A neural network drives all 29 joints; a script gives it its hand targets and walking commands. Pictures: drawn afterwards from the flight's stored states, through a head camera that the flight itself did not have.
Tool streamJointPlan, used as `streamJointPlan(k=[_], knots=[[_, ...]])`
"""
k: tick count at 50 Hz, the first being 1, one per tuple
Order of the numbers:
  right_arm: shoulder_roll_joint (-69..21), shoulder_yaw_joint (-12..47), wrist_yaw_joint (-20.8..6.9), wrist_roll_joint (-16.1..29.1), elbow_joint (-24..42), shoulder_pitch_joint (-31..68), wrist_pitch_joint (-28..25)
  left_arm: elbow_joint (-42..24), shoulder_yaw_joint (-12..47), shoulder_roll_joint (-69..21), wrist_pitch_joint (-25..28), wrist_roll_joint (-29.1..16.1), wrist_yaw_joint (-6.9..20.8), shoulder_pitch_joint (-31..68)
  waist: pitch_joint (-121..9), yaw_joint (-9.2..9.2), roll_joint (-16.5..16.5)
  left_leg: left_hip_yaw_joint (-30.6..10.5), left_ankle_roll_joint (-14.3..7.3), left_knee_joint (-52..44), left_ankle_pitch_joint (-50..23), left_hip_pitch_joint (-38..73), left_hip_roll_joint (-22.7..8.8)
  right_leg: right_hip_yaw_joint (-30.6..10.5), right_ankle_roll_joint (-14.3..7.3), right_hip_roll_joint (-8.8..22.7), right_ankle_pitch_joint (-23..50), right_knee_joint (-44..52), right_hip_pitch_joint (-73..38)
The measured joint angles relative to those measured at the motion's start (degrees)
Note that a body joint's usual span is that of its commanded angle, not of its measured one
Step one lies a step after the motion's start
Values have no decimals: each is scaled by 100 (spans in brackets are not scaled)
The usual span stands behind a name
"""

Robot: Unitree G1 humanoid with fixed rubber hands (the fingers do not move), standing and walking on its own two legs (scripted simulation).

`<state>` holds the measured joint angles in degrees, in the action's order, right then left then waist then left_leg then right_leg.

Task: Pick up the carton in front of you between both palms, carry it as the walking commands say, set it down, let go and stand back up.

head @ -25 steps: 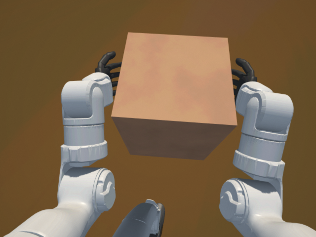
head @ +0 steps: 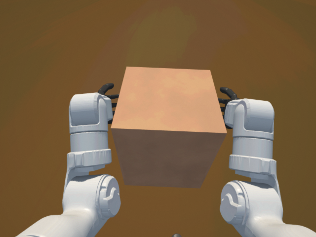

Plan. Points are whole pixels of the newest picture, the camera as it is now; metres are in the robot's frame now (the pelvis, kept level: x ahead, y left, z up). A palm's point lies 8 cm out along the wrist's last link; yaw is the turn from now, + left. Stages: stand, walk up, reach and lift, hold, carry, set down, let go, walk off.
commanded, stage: carry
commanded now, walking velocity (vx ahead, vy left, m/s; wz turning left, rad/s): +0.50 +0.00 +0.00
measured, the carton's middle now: (165, 130) +0.36 -0.01 +0.07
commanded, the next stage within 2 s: none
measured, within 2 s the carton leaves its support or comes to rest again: neither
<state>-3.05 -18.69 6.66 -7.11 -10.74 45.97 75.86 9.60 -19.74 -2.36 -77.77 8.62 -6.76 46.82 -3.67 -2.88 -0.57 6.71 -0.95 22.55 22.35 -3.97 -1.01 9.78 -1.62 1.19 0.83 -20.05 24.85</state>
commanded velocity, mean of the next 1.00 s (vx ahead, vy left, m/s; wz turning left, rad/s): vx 0.38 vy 0.00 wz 0.00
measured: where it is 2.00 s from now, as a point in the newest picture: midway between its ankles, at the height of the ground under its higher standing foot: (159, 166)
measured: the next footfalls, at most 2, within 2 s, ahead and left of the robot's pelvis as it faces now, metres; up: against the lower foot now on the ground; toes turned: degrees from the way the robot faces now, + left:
left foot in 0.38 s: +0.38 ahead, +0.10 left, +0.00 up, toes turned +11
right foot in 0.80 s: +0.65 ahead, -0.14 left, +0.00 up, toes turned -6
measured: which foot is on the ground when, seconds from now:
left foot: down 0.00-0.00, up 0.02-0.36, down 0.38-0.82, up 0.84-1.00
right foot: down 0.00-0.42, up 0.44-0.78, down 0.80-1.00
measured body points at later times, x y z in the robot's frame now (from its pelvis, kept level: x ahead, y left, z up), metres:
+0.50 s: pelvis +0.31 +0.01 +0.00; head +0.28 +0.01 +0.45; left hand +0.58 +0.16 +0.08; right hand +0.58 -0.14 +0.08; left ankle +0.34 +0.10 -0.73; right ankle +0.18 -0.10 -0.66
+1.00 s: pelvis +0.57 -0.05 +0.01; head +0.58 -0.06 +0.46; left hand +0.83 +0.12 +0.06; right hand +0.85 -0.18 +0.05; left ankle +0.56 +0.07 -0.69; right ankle +0.61 -0.13 -0.73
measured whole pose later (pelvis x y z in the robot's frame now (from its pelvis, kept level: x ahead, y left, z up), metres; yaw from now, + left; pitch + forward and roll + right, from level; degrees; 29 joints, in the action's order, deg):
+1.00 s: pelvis +0.57 -0.05 +0.01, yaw +2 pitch +4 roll +1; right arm -7.7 -6.0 5.2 -7.3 15.4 8.7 69.0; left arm -14.9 -6.2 -7.5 -67.9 6.7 -4.9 7.9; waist -3.4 1.1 1.3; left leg 5.9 1.3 48.6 24.3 -26.5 -3.3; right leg 13.2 -3.3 3.5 -8.5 -22.9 18.3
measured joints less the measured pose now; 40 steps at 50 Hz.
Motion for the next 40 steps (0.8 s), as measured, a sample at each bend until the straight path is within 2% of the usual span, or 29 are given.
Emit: streamJointPlan(k=[2,4,6,9,11,14,18,20,21,22,24,26,30,35,39,40], knots=[[-39,73,-67,-41,324,-481,-175,-247,172,-229,290,45,14,-488,67,196,194,-112,83,1427,290,-484,-199,130,-205,-125,-585,-238,-117],[-130,123,-120,-30,715,-1038,-316,-580,334,-450,509,85,18,-1048,209,310,178,-348,110,3031,442,-1241,-86,173,-278,-89,-816,-393,-217],[-316,230,-128,-29,1209,-1634,-408,-1114,454,-635,638,55,20,-1734,345,371,109,-357,101,3648,300,-1836,-19,172,-255,-31,-904,-243,-456],[-660,445,-132,-24,2064,-2518,-600,-2058,617,-832,827,-73,38,-2732,528,427,46,-283,137,3190,60,-2412,-69,151,-209,23,-1040,71,-856],[-648,819,-131,-5,2511,-3000,-725,-2467,915,-665,906,-231,79,-3165,624,457,35,-249,169,2591,-90,-2630,-121,128,-175,41,-1172,193,-1121],[-503,1188,-118,49,2949,-3417,-782,-2850,1182,-567,984,-333,82,-3538,597,453,66,-141,186,1569,-675,-2724,-173,109,-85,46,-1459,259,-1519],[-458,1318,-113,79,3276,-3715,-749,-3103,1378,-533,965,-332,98,-3784,265,385,41,222,125,363,-1589,-2331,-91,73,105,109,-2129,-52,-2037],[-460,1357,-114,78,3223,-3718,-732,-3119,1363,-522,921,-288,128,-3815,17,352,-44,439,-74,209,-1880,-2020,-27,36,203,252,-2671,-837,-2041],[-464,1383,-117,63,3083,-3685,-765,-3057,1304,-521,909,-273,141,-3807,-92,315,-142,516,-198,477,-1684,-2002,14,-65,215,375,-2678,-1560,-1822],[-467,1393,-120,52,2932,-3647,-766,-2979,1257,-521,885,-254,149,-3812,-200,272,-147,546,-275,649,-1417,-1954,8,-254,222,368,-2755,-2393,-1495],[-471,1380,-122,35,2703,-3627,-706,-2799,1223,-520,809,-209,163,-3819,-382,207,-47,527,-305,614,-1078,-1718,-42,-511,179,229,-2922,-3736,-788],[-465,1349,-123,26,2603,-3683,-635,-2638,1250,-518,735,-174,170,-3812,-510,166,30,490,-204,332,-1051,-1394,-80,-545,157,210,-2750,-4106,-229],[-454,1306,-121,39,2643,-3743,-549,-2586,1316,-523,663,-138,175,-3801,-628,111,68,430,-127,-254,-978,-729,-114,-464,244,352,-2072,-2954,383],[-464,1287,-127,56,2646,-3645,-538,-2681,1299,-525,642,-108,180,-3783,-714,120,46,410,73,-561,-637,-15,-139,-240,309,459,-1035,-1361,571],[-468,1308,-145,-3,2538,-3618,-498,-2587,1261,-522,632,-106,196,-3800,-786,150,72,345,316,-242,6,427,-231,104,257,408,-806,-721,253],[-461,1287,-149,-20,2521,-3606,-490,-2519,1264,-526,652,-106,202,-3770,-774,160,120,297,381,97,286,426,-318,178,169,360,-602,-685,137]])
